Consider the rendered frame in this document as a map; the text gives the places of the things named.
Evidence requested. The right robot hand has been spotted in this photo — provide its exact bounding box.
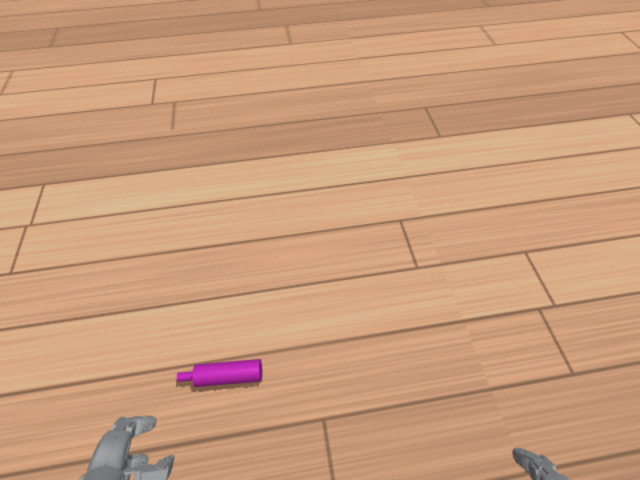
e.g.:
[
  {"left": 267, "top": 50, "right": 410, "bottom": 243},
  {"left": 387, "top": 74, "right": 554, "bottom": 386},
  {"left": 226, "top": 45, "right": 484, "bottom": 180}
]
[{"left": 513, "top": 448, "right": 569, "bottom": 480}]

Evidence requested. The left robot hand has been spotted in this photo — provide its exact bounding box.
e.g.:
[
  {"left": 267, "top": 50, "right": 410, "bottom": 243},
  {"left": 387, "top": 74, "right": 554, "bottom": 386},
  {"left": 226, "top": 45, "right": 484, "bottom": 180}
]
[{"left": 87, "top": 416, "right": 174, "bottom": 480}]

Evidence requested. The bottle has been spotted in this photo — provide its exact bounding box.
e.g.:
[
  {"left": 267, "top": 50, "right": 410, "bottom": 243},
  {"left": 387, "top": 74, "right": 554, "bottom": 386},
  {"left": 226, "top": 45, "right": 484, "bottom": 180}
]
[{"left": 177, "top": 359, "right": 262, "bottom": 387}]

